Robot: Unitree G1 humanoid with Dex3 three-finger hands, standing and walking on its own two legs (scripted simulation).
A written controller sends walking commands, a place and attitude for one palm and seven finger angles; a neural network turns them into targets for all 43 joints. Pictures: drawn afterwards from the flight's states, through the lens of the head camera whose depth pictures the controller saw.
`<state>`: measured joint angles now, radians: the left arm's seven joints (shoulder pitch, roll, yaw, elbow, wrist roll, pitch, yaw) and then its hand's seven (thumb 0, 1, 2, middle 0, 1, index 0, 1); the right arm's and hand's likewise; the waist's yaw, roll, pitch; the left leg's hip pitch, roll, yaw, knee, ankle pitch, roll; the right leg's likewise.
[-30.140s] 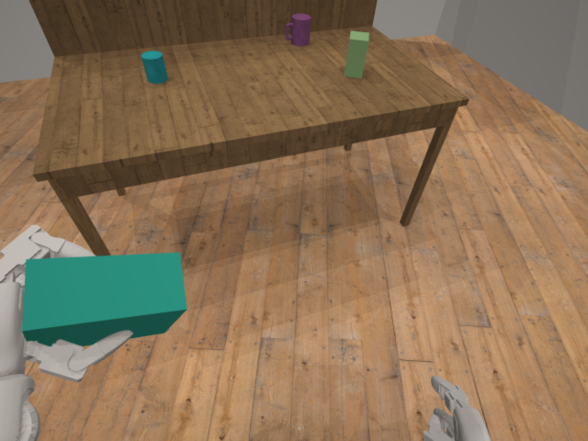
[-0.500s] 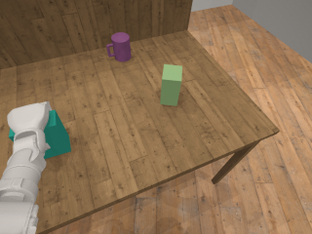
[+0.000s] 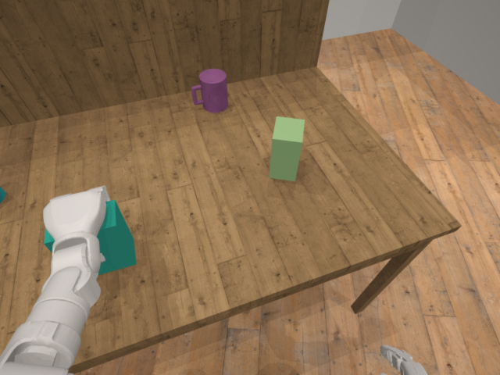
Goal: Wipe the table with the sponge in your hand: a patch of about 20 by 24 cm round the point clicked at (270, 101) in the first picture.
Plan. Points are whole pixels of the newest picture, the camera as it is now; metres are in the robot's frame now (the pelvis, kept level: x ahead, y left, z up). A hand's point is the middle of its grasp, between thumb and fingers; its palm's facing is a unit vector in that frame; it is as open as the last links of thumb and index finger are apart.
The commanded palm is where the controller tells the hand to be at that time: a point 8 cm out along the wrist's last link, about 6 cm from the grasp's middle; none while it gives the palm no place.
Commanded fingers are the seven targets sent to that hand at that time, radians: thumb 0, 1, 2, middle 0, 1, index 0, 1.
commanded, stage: wipe back along the first lane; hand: left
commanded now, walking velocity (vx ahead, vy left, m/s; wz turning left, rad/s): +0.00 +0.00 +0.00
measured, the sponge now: (99, 247) +0.33 +0.32 -0.05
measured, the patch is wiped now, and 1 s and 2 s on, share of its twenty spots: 1.00 1.00 1.00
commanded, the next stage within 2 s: lift the sponge slowly off the table in 0.64 s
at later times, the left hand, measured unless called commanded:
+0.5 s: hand (92, 258) +0.28 +0.29 +0.01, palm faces -0.05 -0.03 -1.00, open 10.3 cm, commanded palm +0.24 +0.28 +0.03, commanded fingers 0.00 0.10 1.30 -1.20 -1.60 -1.20 -1.60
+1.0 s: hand (91, 274) +0.26 +0.28 +0.01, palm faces -0.07 -0.05 -1.00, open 10.3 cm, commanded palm +0.23 +0.27 +0.05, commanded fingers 0.00 0.10 1.30 -1.20 -1.60 -1.20 -1.60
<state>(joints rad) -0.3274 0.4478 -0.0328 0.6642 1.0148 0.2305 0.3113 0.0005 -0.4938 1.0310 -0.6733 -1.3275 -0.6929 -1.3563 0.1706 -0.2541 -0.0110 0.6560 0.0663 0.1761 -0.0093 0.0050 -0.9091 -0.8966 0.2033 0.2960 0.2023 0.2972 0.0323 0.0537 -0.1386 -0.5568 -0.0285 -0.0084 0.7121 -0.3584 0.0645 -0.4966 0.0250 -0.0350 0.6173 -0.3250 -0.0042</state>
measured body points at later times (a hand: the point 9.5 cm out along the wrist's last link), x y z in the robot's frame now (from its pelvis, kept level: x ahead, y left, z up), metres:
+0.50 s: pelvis +0.01 -0.02 +0.01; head +0.03 -0.03 +0.45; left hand +0.28 +0.29 +0.06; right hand +0.19 -0.26 -0.10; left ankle -0.01 +0.07 -0.72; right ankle -0.02 -0.13 -0.72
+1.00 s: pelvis -0.01 -0.02 +0.01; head +0.01 -0.04 +0.46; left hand +0.26 +0.28 +0.06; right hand +0.19 -0.25 -0.10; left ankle -0.01 +0.07 -0.72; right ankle -0.02 -0.13 -0.72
